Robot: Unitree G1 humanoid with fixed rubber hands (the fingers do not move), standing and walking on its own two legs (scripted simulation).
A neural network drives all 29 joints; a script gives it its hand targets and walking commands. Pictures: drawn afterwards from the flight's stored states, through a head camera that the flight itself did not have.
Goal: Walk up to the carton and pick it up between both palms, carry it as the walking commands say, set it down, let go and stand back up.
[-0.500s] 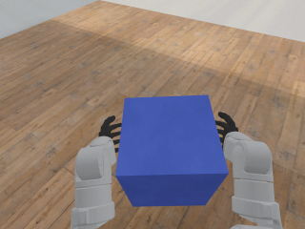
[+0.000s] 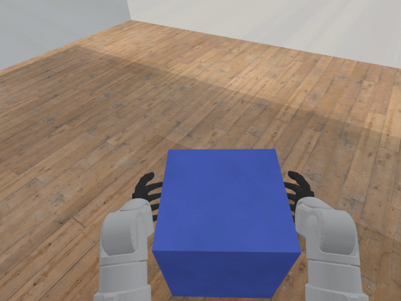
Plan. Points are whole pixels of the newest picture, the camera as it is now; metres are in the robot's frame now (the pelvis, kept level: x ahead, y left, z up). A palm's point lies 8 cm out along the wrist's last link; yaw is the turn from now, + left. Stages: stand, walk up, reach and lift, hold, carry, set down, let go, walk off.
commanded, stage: carry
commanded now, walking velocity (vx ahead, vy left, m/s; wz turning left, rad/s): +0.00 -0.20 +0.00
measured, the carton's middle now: (221, 226) +0.29 -0.01 +0.01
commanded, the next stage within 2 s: none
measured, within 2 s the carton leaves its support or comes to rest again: neither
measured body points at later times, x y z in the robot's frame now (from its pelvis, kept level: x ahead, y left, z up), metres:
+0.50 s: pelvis -0.09 -0.12 +0.00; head -0.11 -0.13 +0.45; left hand +0.20 +0.03 +0.08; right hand +0.20 -0.28 +0.07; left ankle -0.03 +0.05 -0.72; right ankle -0.04 -0.24 -0.73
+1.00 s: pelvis -0.19 -0.24 +0.00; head -0.20 -0.24 +0.45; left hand +0.10 -0.08 +0.09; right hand +0.10 -0.39 +0.09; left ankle -0.13 -0.06 -0.73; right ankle -0.15 -0.38 -0.73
